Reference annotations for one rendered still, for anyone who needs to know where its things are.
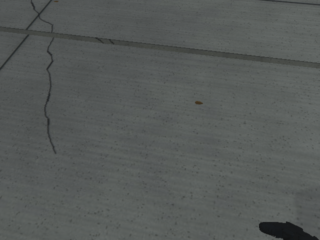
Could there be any right robot hand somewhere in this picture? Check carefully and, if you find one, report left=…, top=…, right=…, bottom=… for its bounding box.
left=259, top=221, right=319, bottom=240

